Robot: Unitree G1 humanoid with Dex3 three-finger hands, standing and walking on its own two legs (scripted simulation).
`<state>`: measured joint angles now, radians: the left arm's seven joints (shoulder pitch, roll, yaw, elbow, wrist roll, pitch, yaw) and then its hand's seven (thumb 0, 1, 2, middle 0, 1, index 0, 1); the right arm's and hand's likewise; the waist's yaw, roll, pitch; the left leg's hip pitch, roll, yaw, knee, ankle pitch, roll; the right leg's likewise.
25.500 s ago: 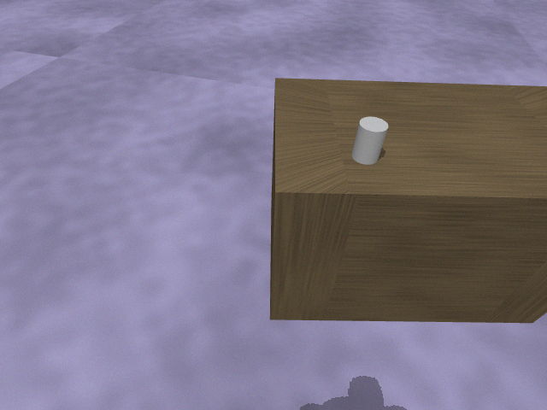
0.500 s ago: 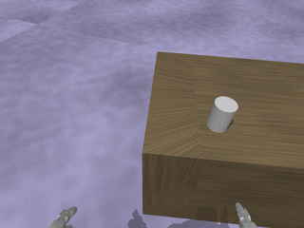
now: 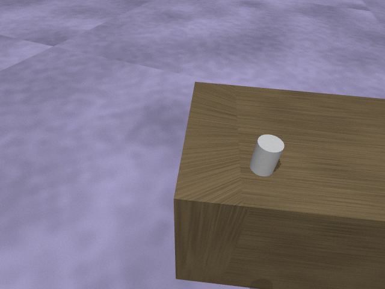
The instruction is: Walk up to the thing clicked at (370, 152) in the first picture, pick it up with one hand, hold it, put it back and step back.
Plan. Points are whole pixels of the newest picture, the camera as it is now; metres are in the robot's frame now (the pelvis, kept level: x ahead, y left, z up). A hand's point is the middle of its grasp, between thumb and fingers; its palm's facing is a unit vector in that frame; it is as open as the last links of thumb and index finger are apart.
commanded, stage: home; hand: right
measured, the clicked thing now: (265, 155) +0.53 -0.20 -0.02
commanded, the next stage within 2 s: stand in 1.16 s
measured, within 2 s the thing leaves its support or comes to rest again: neither
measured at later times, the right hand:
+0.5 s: hand out of the picture +0.05 -0.25 -0.14, palm faces -0.05 +0.93 -0.37, open 17.4 cm
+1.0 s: hand out of the picture +0.08 -0.25 -0.14, palm faces -0.04 +0.93 -0.36, open 17.3 cm
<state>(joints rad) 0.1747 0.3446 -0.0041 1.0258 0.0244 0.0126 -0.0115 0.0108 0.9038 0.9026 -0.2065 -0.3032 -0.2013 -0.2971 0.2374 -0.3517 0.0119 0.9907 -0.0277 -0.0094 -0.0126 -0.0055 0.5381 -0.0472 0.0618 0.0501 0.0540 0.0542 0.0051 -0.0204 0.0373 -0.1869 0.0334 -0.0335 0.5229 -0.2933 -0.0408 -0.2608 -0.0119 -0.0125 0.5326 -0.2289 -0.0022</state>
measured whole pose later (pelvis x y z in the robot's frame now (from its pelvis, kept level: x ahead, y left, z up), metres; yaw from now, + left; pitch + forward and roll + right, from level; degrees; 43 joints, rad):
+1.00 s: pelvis +0.01 +0.01 +0.01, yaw +0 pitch -3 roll +0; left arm 0.10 0.34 0.00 1.15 0.01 0.00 -0.01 0.01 0.90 0.90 -0.21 -0.30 -0.20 -0.30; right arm 0.13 -0.35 0.01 1.12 -0.01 0.00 -0.01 0.00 0.51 -0.06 0.07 0.06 0.06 0.06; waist 0.01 -0.01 0.06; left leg -0.08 0.03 -0.03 0.34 -0.21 -0.03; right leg -0.15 -0.02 -0.01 0.35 -0.15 0.01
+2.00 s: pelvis +0.02 +0.00 +0.01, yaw +0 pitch -2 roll +0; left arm 0.11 0.34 0.00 1.14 0.01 0.00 -0.01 0.01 0.91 0.90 -0.21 -0.30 -0.20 -0.30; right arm 0.14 -0.35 0.00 1.12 -0.01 0.00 0.00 0.00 -0.89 -0.89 0.21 0.30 0.20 0.30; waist 0.01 0.00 0.06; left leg -0.07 0.04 -0.03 0.32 -0.22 -0.04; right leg -0.15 -0.01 -0.01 0.35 -0.16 0.01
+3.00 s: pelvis +0.02 +0.00 +0.01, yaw +0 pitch -2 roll +0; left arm 0.12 0.35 0.00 1.12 0.01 0.00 -0.01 0.01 0.91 0.90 -0.21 -0.30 -0.20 -0.30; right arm 0.14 -0.35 -0.01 1.11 -0.01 0.00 0.00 0.01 -0.91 -0.90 0.21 0.30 0.20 0.30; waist 0.01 0.00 0.05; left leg -0.06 0.04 -0.02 0.31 -0.21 -0.04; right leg -0.15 -0.01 -0.01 0.34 -0.15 0.00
